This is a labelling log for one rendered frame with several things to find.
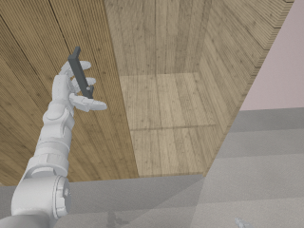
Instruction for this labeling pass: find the robot left forearm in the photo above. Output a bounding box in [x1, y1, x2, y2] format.
[10, 99, 75, 216]

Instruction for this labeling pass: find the wardrobe door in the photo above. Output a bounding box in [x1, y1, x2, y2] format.
[0, 0, 139, 186]

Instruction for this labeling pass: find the handle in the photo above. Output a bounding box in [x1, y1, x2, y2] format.
[67, 46, 94, 100]

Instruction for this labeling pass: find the right robot hand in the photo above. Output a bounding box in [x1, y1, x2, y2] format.
[235, 218, 255, 228]

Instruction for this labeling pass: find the left robot hand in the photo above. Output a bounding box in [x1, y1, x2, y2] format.
[51, 61, 107, 112]

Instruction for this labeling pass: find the robot left upper arm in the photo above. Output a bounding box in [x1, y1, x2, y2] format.
[0, 175, 72, 228]

